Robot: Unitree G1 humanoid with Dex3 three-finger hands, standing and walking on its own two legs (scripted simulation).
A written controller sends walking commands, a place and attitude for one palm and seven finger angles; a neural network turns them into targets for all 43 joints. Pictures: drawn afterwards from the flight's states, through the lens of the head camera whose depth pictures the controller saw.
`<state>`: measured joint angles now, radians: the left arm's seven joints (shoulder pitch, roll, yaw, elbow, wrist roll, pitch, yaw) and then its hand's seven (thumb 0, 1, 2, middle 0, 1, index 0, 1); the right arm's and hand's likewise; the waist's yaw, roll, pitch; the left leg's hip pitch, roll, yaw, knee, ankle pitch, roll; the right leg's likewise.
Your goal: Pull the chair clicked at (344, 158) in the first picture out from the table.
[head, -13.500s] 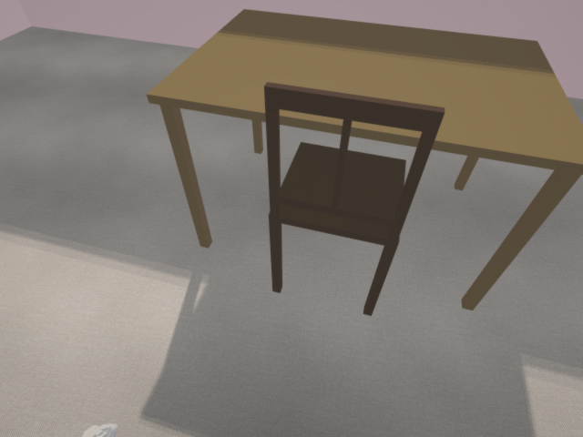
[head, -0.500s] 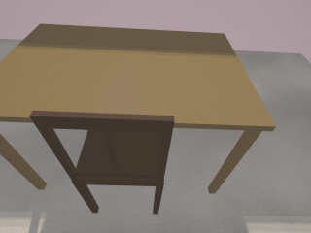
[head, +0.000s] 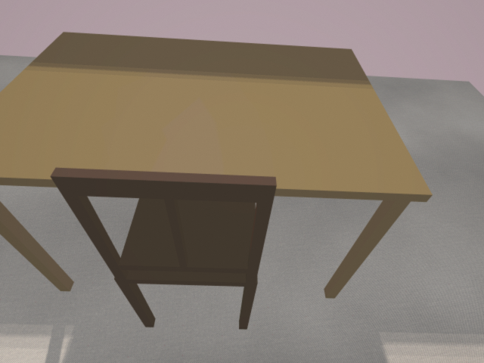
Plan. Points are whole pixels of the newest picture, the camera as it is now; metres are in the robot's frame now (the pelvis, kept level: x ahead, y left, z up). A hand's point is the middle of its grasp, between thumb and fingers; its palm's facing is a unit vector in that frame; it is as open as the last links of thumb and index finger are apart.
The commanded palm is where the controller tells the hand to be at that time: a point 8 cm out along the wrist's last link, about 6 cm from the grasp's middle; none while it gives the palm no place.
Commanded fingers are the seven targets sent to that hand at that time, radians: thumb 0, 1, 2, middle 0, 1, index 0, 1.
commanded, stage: look again from close up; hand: left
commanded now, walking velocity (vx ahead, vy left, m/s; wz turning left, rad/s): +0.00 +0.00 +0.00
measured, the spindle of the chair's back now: (178, 234) +0.39 +0.16 -0.10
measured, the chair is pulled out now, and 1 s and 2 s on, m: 0.00 0.00 0.00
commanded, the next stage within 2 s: none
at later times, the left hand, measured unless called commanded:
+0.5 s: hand out of the picture -0.02 +0.16 -0.18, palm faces +0.02 -0.99 -0.14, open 7.4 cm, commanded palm none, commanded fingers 0.00 0.90 0.90 -0.20 -0.30 -0.20 -0.30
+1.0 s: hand out of the picture -0.02 +0.16 -0.18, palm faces +0.02 -0.99 -0.14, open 7.4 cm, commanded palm none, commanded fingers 0.00 0.90 0.90 -0.20 -0.30 -0.20 -0.30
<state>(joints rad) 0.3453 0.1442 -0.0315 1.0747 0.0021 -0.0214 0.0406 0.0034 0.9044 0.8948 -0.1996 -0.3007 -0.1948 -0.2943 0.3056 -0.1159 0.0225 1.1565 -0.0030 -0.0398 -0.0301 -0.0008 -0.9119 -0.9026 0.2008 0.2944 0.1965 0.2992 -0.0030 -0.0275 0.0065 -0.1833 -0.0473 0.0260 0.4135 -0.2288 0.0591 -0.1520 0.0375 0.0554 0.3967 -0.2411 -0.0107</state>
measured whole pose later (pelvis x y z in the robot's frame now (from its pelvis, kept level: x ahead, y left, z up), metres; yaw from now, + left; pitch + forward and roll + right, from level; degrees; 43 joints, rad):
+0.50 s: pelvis +0.00 +0.01 +0.00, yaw +0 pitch +0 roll -1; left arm 0.35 0.14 -0.03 1.08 0.00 -0.02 0.04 0.00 0.90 0.89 -0.20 -0.30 -0.19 -0.29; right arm 0.31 -0.11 0.02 1.16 0.00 -0.05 -0.03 0.00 -0.91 -0.90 0.20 0.29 0.20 0.30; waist 0.00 -0.03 0.00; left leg -0.18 -0.06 0.03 0.40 -0.22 0.07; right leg -0.16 0.02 0.06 0.40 -0.24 0.00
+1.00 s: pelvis +0.00 +0.01 +0.00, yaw +0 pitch +0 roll +0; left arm 0.36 0.13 -0.03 1.08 0.01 -0.02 0.04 0.00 0.90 0.89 -0.20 -0.30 -0.19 -0.29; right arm 0.32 -0.11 0.02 1.16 0.00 -0.05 -0.03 0.00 -0.91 -0.90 0.20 0.29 0.20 0.30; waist 0.00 -0.03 0.00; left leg -0.19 -0.07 0.03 0.40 -0.22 0.08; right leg -0.17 0.02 0.06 0.40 -0.24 0.01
